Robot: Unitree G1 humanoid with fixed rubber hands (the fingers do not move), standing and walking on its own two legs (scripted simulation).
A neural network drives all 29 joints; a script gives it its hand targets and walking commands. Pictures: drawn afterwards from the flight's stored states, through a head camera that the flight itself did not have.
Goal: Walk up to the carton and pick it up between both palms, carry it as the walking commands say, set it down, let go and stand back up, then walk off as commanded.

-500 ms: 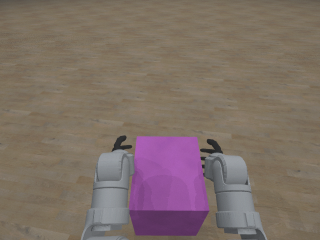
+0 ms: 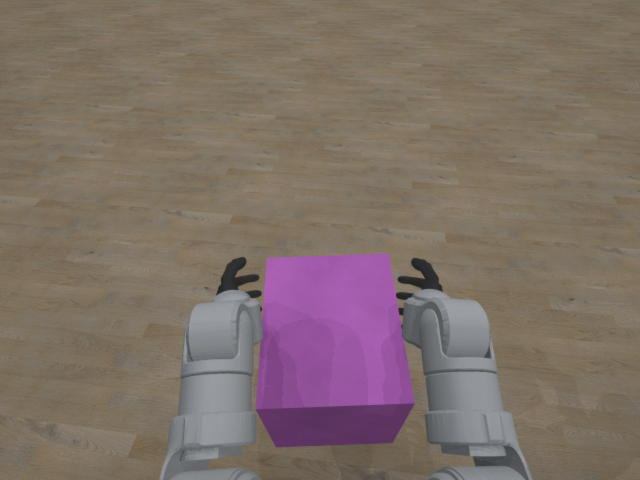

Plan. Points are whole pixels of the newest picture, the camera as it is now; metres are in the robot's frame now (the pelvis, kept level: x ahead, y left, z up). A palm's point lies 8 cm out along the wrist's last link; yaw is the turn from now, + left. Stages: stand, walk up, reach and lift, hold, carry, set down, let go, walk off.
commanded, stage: carry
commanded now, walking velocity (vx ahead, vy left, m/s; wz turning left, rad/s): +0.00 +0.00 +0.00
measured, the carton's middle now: (331, 352) +0.31 +0.00 -0.02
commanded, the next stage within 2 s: none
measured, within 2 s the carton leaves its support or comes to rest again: neither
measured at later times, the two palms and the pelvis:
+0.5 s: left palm (223, 291) +0.35 +0.13 +0.08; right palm (410, 288) +0.34 -0.11 +0.08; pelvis +0.03 +0.01 +0.00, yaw +0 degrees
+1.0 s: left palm (234, 284) +0.36 +0.12 +0.07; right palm (420, 284) +0.35 -0.12 +0.07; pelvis +0.05 +0.00 +0.00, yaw -1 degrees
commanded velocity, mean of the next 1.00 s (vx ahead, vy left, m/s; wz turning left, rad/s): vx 0.00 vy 0.00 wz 0.00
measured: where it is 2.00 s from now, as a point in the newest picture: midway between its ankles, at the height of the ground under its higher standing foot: outside the picture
